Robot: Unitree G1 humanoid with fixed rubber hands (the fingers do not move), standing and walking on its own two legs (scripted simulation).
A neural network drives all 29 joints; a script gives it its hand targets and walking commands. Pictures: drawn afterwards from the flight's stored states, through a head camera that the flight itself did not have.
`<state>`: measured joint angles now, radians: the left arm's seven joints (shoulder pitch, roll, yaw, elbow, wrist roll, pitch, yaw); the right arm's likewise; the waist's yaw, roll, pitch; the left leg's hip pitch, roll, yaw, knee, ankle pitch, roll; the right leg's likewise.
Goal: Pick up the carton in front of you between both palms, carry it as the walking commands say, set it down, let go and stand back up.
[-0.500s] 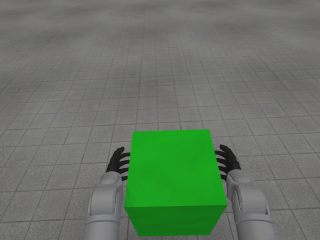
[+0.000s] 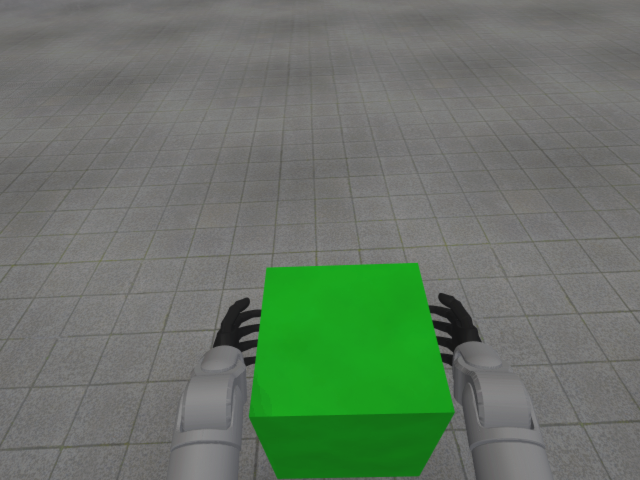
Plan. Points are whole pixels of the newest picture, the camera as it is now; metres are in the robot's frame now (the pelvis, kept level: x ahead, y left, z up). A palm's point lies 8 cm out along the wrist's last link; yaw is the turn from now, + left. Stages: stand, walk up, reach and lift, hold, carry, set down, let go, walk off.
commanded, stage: carry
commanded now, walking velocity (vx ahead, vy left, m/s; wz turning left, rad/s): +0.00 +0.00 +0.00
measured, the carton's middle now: (345, 374) +0.30 +0.00 -0.04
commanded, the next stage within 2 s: hold in 0.02 s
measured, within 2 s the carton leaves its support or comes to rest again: neither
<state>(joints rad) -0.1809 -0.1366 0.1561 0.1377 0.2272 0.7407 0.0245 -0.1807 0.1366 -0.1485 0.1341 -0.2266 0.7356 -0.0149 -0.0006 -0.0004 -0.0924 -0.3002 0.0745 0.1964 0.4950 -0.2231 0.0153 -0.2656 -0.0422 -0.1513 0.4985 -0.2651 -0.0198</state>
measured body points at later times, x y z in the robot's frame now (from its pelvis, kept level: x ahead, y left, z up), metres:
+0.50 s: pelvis -0.04 +0.01 +0.00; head -0.08 +0.01 +0.45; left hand +0.26 +0.15 +0.04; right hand +0.25 -0.15 +0.04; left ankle +0.02 +0.11 -0.74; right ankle +0.00 -0.11 -0.74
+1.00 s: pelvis -0.03 +0.01 +0.00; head -0.10 +0.02 +0.44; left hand +0.28 +0.15 +0.05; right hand +0.27 -0.15 +0.05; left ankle +0.02 +0.11 -0.74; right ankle +0.00 -0.11 -0.74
